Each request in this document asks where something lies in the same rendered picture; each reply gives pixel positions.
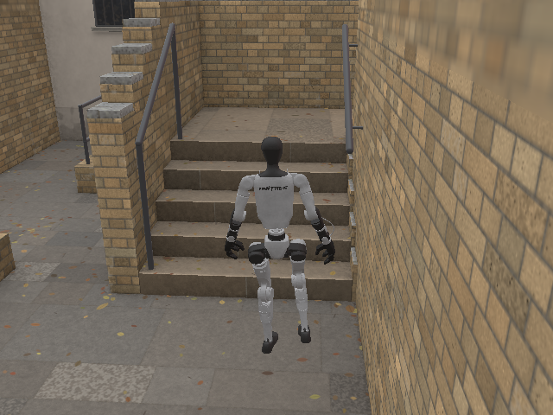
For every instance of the stairs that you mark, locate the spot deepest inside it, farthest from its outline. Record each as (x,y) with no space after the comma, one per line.
(194,211)

